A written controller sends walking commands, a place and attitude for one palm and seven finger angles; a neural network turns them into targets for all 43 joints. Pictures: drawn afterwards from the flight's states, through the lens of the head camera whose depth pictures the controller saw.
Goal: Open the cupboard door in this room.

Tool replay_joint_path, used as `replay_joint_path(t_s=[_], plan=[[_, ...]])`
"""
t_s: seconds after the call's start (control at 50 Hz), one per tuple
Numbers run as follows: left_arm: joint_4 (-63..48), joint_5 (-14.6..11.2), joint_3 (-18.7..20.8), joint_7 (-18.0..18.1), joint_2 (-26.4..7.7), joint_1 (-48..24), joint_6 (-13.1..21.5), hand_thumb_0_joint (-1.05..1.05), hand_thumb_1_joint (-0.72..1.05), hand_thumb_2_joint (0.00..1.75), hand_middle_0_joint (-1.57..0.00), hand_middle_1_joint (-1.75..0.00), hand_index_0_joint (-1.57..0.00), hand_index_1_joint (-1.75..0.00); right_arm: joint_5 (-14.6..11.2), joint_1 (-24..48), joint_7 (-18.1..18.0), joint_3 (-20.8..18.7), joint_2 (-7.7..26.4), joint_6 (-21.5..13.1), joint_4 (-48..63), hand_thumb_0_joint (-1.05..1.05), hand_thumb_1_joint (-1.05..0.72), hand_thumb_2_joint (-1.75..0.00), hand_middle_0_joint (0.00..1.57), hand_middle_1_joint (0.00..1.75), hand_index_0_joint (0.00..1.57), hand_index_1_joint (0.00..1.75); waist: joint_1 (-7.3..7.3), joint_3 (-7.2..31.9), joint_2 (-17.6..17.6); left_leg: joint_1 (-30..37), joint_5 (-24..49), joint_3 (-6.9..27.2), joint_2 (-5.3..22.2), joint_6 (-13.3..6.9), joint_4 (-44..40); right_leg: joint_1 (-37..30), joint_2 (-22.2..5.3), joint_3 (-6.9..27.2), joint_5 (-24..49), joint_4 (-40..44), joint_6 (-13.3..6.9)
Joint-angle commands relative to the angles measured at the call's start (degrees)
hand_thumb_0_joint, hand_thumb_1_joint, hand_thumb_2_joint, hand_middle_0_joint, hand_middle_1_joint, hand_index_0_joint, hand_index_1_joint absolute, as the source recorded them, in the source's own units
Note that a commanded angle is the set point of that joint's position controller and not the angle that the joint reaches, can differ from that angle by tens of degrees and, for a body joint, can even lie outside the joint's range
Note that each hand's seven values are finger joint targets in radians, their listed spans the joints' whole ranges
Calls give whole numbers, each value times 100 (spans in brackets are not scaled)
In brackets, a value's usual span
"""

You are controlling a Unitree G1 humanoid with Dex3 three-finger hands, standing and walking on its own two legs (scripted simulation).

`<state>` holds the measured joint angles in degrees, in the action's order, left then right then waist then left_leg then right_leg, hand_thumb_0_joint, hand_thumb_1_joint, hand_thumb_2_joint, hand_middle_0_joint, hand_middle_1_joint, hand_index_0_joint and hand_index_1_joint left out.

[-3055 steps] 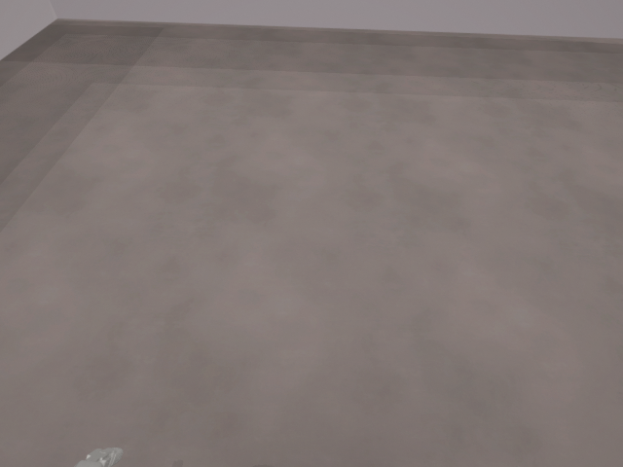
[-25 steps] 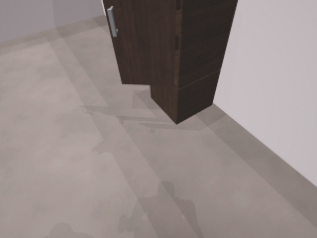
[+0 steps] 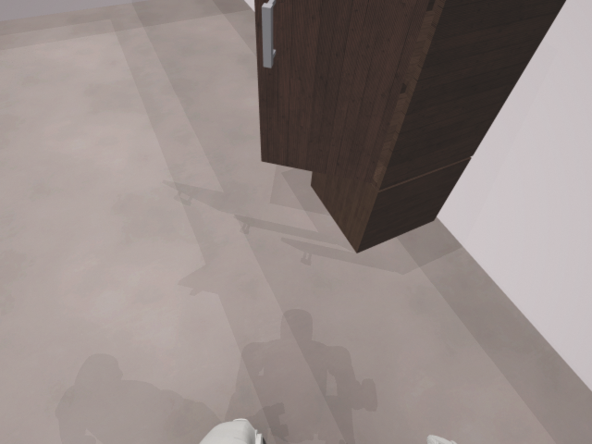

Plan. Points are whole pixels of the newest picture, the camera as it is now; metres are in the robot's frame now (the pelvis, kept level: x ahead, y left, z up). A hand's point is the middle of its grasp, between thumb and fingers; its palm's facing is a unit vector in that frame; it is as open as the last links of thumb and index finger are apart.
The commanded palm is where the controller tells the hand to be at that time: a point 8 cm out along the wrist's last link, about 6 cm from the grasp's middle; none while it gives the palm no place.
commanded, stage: take the last steps up to it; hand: left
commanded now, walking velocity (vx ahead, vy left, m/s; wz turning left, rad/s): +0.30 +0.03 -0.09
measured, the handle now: (270, 33) +0.89 +0.16 +0.08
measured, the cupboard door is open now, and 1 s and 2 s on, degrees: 51 51 51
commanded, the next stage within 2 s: come to a stop and stand still in 0.58 s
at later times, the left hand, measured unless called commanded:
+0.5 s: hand (219, 327) +0.30 +0.16 -0.14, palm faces -0.03 -0.98 -0.22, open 7.3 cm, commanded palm none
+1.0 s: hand (201, 323) +0.31 +0.20 -0.17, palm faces +0.02 -0.98 -0.19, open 7.3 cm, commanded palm none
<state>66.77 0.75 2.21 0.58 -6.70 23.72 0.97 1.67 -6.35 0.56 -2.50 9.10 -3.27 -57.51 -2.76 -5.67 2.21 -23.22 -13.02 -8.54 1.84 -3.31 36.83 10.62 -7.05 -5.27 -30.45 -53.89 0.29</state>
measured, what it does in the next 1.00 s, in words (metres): walks ahead: right foot, then left foot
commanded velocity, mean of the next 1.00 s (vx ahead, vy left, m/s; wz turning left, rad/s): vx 0.06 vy -0.02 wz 0.00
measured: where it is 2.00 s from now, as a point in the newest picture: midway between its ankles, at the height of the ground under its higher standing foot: (306, 417)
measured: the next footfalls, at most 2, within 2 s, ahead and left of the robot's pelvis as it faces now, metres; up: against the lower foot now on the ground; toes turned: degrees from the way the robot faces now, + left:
right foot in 0.40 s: +0.25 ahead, -0.12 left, +0.00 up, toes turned -11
left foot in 0.76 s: +0.40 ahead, +0.12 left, +0.00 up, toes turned +4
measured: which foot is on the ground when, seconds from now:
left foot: down 0.00-0.42, up 0.44-0.74, down 0.76-1.00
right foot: up 0.00-0.38, down 0.40-0.78, up 0.80-1.00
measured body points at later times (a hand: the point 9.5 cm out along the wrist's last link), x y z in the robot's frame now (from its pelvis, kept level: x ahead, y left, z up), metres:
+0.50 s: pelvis +0.19 -0.01 +0.01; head +0.22 -0.04 +0.46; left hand +0.30 +0.21 -0.12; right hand +0.11 -0.23 -0.15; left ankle +0.09 +0.10 -0.66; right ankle +0.21 -0.11 -0.72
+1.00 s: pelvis +0.29 +0.02 +0.02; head +0.34 +0.03 +0.46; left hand +0.31 +0.25 -0.15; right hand +0.39 -0.21 -0.13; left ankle +0.36 +0.12 -0.72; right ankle +0.24 -0.11 -0.66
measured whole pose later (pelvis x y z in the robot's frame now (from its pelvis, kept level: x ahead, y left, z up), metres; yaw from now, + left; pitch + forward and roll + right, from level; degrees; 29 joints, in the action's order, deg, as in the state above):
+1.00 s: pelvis +0.29 +0.02 +0.02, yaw -4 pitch +0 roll -1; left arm 60.2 0.5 3.0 1.7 -10.2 13.9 -3.7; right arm 1.1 -4.9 -2.9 -1.5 7.9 0.6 -57.9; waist -1.7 -5.1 0.8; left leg -19.0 -10.6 -7.0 4.0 -2.0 29.7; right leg 22.8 -0.6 -1.8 -31.0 -58.4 1.6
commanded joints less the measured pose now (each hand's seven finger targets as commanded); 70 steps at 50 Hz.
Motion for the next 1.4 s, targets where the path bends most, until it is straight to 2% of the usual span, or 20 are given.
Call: replay_joint_path(t_s=[0.0,0.1,0.3,0.34,0.36,0.4,0.42,0.46,0.54,0.68,0.74,0.84,0.96,1.1,1.12,1.14,1.16,1.24,1.34,1.38], plan=[[-788,64,134,-60,-420,-730,221,0,90,90,-20,-30,-20,-30,6,-1363,-194,-191,847,-14,-121,0,-90,-90,20,30,20,30,595,408,-809,1595,-159,2170,1910,-735,-2386,2559,-117,490,779,-2096,-196],[-776,101,142,-116,-215,-475,41,0,90,90,-20,-30,-20,-30,-7,-1285,-207,-100,530,-144,-121,0,-90,-90,20,30,20,30,218,400,-711,1287,1014,987,1446,-644,-2641,2077,-130,339,1462,-783,-48],[-1353,85,121,-177,-540,-1612,55,0,90,90,-20,-30,-20,-30,41,-1606,-139,-101,782,-47,-362,0,-90,-90,20,30,20,30,304,-15,-453,1537,1031,772,1413,-613,-2344,1305,172,-47,1694,1626,-116],[-1207,86,158,-168,-673,-1090,97,0,90,90,-20,-30,-20,-30,22,-1580,-138,-61,787,-15,-437,0,-90,-90,20,30,20,30,33,182,-304,1308,1185,540,1113,-371,-1607,265,401,-228,1912,2255,-200],[-1005,90,220,-140,-912,-468,156,0,90,90,-20,-30,-20,-30,-33,-1522,-123,-36,716,-25,-432,0,-90,-90,20,30,20,30,-236,488,-8,823,1239,280,757,-157,-663,-828,246,99,1986,2540,-358],[-659,13,382,-41,-1772,731,224,0,90,90,-20,-30,-20,-30,-101,-1384,-55,-21,527,-35,-159,0,-90,-90,20,30,20,30,-532,957,1428,-1113,-2179,17,-262,265,2473,-2227,-1968,3118,2703,3752,-1472],[-729,-2,363,3,-1634,358,266,0,90,90,-20,-30,-20,-30,-97,-1086,-67,-64,580,14,-169,0,-90,-90,20,30,20,30,-442,814,1420,-1360,-1900,709,5,253,3129,-1719,-1909,3166,2694,3891,-1490],[-942,-20,229,31,-1139,-407,275,0,90,90,-20,-30,-20,-30,-78,-900,-63,-67,436,62,-188,0,-90,-90,20,30,20,30,-59,422,407,-1285,-947,955,356,336,3061,-865,-1471,1957,2763,3964,-1189],[-893,49,162,28,-740,-655,386,0,90,90,-20,-30,-20,-30,-51,-1364,-31,-8,55,195,-401,0,-90,-90,20,30,20,30,322,439,471,-411,-524,576,377,545,1562,-167,-960,507,3809,4042,-919],[-556,39,152,32,-967,-676,268,0,90,90,-20,-30,-20,-30,-52,-1138,-14,28,96,82,-336,0,-90,-90,20,30,20,30,389,359,607,931,460,242,-9,515,-778,164,-676,251,3258,3381,-623],[-480,-60,-46,153,-438,-111,97,0,90,90,-20,-30,-20,-30,-26,-1658,-182,-19,952,68,-455,0,-90,-90,20,30,20,30,404,1050,-1285,2045,4250,1700,1538,-188,-1080,512,235,-155,772,2207,41],[-507,-27,21,176,-775,-282,-263,0,90,90,-20,-30,-20,-30,-75,-1171,-463,-126,1191,310,-311,0,-90,-90,20,30,20,30,481,928,-1303,1940,5889,1895,2033,-830,-1264,1082,321,446,-471,165,116],[-1012,9,245,89,-720,-530,-442,0,90,90,-20,-30,-20,-30,-33,-448,-453,-260,1202,414,73,0,-90,-90,20,30,20,30,282,1059,-966,1317,3354,1412,1949,-786,-1527,1503,466,690,118,-911,155],[-1077,47,207,43,-649,-121,-325,0,90,90,-20,-30,-20,-30,-13,-154,-243,-324,1190,499,263,0,-90,-90,20,30,20,30,27,835,-972,-51,-451,1361,1336,-242,-1575,-229,561,80,1321,2124,11],[-1079,87,223,63,-857,-15,-285,0,90,90,-20,-30,-20,-30,-51,-266,-207,-310,985,520,283,0,-90,-90,20,30,20,30,8,746,-337,-307,-895,1080,902,-2,-1111,-435,376,341,1459,2843,-34],[-1194,146,262,94,-1280,-256,-224,0,90,90,-20,-30,-20,-30,-99,-384,-164,-262,607,560,355,0,-90,-90,20,30,20,30,120,531,1035,-589,-1475,542,179,378,-137,4,-669,1779,790,3801,-434],[-1365,119,231,90,-1573,-695,-225,0,90,90,-20,-30,-20,-30,-105,-145,-105,-211,511,614,498,0,-90,-90,20,30,20,30,85,250,1321,-245,-1806,559,-69,440,825,1073,-1400,2295,290,4414,-887],[-1415,112,144,99,-1210,-1528,-146,0,90,90,-20,-30,-20,-30,-74,-625,-77,-209,534,625,178,0,-90,-90,20,30,20,30,436,-22,1148,82,-1069,791,4,362,1748,1435,-722,1413,916,4110,-880],[-1028,-15,88,116,-1065,-1010,-75,0,90,90,-20,-30,-20,-30,-95,-1143,-159,-16,340,400,-197,0,-90,-90,20,30,20,30,382,565,104,1311,190,835,26,386,-1428,431,-375,1044,2401,2976,-587],[-875,-83,0,86,-716,-614,-51,0,90,90,-20,-30,-20,-30,-61,-1009,-236,4,697,251,-226,0,-90,-90,20,30,20,30,93,779,-911,1182,1610,1800,958,-30,-1636,73,198,657,2139,2792,-181]])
